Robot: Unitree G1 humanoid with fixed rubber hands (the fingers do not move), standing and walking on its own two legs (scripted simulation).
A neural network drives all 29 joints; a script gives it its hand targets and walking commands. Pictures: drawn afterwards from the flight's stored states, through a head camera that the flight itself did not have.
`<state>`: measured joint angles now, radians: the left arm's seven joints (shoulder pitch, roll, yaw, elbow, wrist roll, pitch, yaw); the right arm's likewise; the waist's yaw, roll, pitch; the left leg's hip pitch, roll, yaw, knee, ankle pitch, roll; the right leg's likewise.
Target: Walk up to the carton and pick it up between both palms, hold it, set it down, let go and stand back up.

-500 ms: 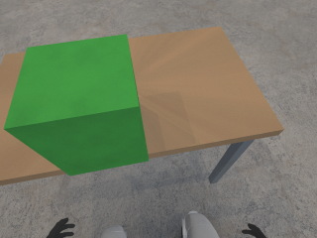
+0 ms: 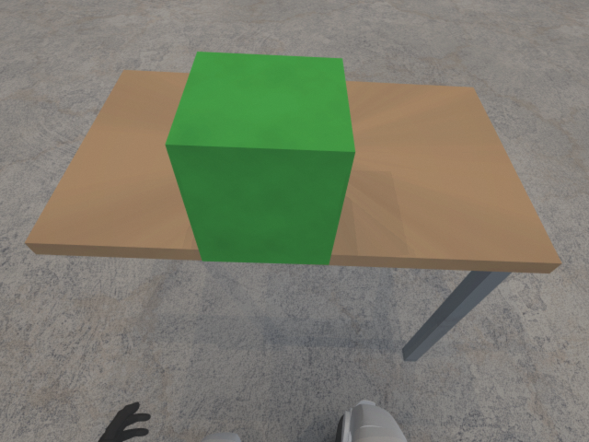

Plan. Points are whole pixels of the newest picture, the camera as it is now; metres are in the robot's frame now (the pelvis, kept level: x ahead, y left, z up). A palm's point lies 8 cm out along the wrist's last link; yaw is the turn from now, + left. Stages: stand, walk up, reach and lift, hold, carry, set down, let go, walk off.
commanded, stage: walk up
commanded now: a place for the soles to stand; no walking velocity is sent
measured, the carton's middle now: (267, 166) +0.48 +0.04 +0.08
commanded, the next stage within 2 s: reach and lift in 1.82 s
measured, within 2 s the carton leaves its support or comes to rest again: neither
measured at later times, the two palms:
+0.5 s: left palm out of the picture -0.03 +0.23 -0.12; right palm out of the picture +0.05 -0.22 -0.10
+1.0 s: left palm out of the picture +0.04 +0.27 -0.12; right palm out of the picture +0.03 -0.21 -0.11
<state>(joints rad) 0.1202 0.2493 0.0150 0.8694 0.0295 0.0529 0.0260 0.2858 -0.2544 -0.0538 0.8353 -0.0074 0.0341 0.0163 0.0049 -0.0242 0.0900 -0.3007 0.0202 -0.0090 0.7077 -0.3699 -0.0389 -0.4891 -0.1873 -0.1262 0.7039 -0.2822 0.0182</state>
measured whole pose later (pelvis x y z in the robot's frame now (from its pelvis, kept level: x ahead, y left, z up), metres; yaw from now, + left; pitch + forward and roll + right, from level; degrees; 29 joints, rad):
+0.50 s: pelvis -0.01 +0.01 +0.03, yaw +1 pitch -3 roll -1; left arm 0.33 0.17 -0.03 1.04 0.01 0.00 0.00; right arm 0.25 -0.19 0.02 0.96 -0.01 -0.01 -0.01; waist 0.02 0.00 0.04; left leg -0.19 0.02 -0.03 0.48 -0.24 -0.01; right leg -0.16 0.01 -0.02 0.43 -0.22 0.00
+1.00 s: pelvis +0.02 +0.04 +0.02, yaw -1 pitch -2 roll -1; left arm 0.28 0.21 -0.02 1.03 0.03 -0.01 0.02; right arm 0.27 -0.22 0.03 1.05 -0.02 -0.01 -0.02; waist 0.00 0.00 0.05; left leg -0.17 -0.01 0.02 0.52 -0.32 0.03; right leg -0.16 -0.03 0.03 0.48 -0.29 0.04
